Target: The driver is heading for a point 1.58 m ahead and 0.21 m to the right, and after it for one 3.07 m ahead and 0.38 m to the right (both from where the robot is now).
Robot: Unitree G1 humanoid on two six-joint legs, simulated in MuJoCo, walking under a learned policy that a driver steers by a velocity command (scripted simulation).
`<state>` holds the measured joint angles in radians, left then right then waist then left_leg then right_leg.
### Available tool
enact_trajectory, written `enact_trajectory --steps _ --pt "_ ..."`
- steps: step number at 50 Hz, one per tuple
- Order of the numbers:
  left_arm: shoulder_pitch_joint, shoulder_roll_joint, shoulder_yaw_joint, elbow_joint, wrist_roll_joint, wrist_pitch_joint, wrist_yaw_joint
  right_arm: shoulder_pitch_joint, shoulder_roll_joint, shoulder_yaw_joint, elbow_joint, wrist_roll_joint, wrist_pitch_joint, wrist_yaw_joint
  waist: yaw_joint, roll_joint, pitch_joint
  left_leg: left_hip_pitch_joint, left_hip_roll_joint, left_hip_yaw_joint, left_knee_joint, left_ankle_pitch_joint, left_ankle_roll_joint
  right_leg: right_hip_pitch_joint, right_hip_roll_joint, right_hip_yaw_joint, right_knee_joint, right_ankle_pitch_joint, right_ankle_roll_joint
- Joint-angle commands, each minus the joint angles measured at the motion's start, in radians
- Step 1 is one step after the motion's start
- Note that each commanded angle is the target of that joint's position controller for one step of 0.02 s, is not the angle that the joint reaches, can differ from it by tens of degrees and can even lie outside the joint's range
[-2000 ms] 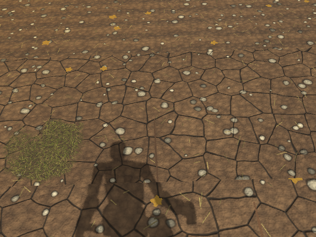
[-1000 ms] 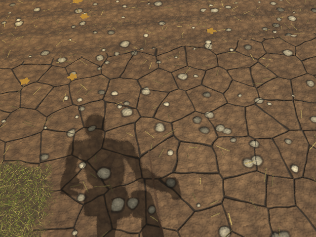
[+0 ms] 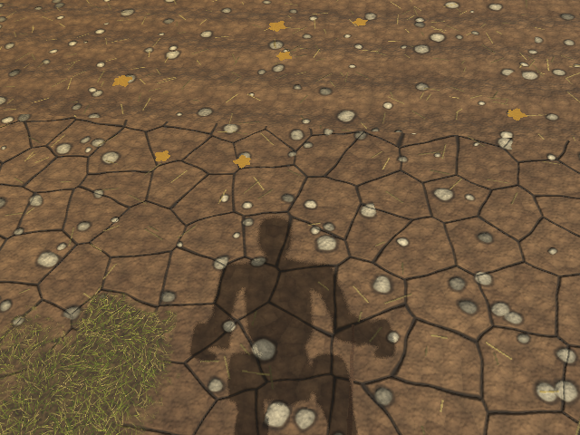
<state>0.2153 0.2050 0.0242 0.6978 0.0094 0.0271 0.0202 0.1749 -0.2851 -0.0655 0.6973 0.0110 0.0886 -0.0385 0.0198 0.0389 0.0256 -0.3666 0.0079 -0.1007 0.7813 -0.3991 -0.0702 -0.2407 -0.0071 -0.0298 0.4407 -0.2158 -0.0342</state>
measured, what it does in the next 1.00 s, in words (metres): steps on the spot: left foot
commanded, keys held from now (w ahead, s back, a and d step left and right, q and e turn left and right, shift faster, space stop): no key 0.78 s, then w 0.22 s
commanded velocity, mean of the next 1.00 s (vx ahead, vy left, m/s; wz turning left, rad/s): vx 0.04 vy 0.00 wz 0.04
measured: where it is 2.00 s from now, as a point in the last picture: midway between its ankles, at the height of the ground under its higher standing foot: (277, 417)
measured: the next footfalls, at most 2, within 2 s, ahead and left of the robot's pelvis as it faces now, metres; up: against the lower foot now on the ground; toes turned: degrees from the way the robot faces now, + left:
left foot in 0.06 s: +0.03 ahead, +0.15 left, +0.00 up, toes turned -2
left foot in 1.58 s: +0.51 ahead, +0.27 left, -0.18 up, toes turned -2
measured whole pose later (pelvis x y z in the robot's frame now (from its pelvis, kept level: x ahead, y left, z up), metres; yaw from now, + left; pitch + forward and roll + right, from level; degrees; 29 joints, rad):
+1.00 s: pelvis +0.03 +0.03 -0.01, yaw +1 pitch +0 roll +0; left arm 0.33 0.23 0.03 1.02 -0.02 -0.01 0.04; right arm 0.33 -0.22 -0.05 0.99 0.02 0.00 -0.03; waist 0.01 -0.01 -0.02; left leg -0.15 -0.02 -0.05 0.48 -0.34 0.03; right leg -0.22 -0.03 0.00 0.55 -0.39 -0.03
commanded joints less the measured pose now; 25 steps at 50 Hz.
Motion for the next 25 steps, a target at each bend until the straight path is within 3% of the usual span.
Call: enact_trajectory --steps 1,2,3,4,5,6,7,10,16,25 --pt "-0.018 0.176 0.041 -0.040 -0.017 0.005 0.004 0.007 -0.050 -0.004 -0.054 -0.007 -0.027 0.021 -0.010 -0.210 -0.046 0.124 -0.016 0.107 -0.326 0.136 0.036 0.036 -0.188 0.208 -0.123 0.081 -0.179" --pt "0.016 0.170 0.038 -0.022 -0.025 0.004 0.003 0.035 -0.053 -0.004 -0.040 -0.018 -0.029 0.025 -0.024 -0.188 -0.049 0.195 -0.015 0.097 -0.444 0.242 0.065 0.021 -0.182 0.204 -0.111 0.152 -0.151" --pt "0.030 0.166 0.034 -0.016 -0.024 -0.005 -0.001 0.054 -0.087 -0.006 -0.040 -0.030 -0.030 0.025 -0.024 -0.150 -0.074 0.279 0.032 0.036 -0.457 0.348 0.098 -0.007 -0.169 0.191 -0.086 0.189 -0.098" --pt "0.032 0.142 0.027 -0.030 -0.002 -0.020 -0.008 0.065 -0.142 -0.014 -0.050 -0.037 -0.030 0.018 0.006 -0.029 -0.128 0.369 0.128 -0.052 -0.384 0.614 0.136 -0.056 -0.107 0.126 0.004 0.160 -0.043" --pt "0.051 0.094 0.015 -0.034 0.011 -0.030 -0.008 0.017 -0.131 -0.014 -0.026 -0.022 -0.029 0.020 0.049 0.133 -0.134 0.246 0.141 -0.063 -0.378 0.494 0.198 -0.003 -0.046 0.054 -0.048 0.003 0.014" --pt "-0.020 0.136 0.018 -0.033 0.022 -0.031 -0.005 -0.022 -0.080 -0.006 -0.052 -0.016 -0.031 0.025 0.002 0.094 -0.093 0.184 0.111 -0.064 -0.410 0.369 0.191 0.032 -0.035 0.044 -0.027 0.014 0.044" --pt "-0.051 0.133 0.019 -0.037 0.023 -0.029 -0.008 -0.020 -0.049 0.005 -0.042 -0.030 -0.037 0.027 -0.002 0.085 -0.091 0.165 0.099 -0.060 -0.424 0.315 0.164 0.048 -0.041 0.038 -0.018 0.038 0.044" --pt "-0.026 0.121 0.017 -0.019 0.018 -0.009 -0.008 -0.005 -0.056 0.008 -0.029 -0.026 -0.053 0.030 0.004 0.037 -0.056 0.141 0.075 -0.048 -0.439 0.308 0.138 0.061 -0.049 0.039 -0.024 0.065 0.030" --pt "0.004 0.127 0.020 0.033 0.012 0.001 0.003 0.020 -0.038 0.015 0.010 -0.022 -0.061 0.026 0.004 -0.009 -0.030 0.137 0.056 -0.032 -0.457 0.316 0.135 0.089 -0.059 0.045 -0.054 0.078 0.038" --pt "0.025 0.139 0.024 0.115 0.002 0.010 0.037 0.044 -0.036 0.012 0.096 -0.013 -0.069 0.014 0.004 -0.036 -0.021 0.158 0.034 -0.003 -0.480 0.369 0.129 0.127 -0.062 0.046 -0.086 0.101 0.043"
Velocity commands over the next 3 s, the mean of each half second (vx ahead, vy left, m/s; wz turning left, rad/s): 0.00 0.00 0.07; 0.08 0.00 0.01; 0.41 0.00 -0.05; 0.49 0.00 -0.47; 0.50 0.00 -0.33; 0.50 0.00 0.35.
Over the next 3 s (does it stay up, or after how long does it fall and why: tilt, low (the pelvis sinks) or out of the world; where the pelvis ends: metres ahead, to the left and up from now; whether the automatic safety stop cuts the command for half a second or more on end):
stays up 1.15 -0.07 -0.18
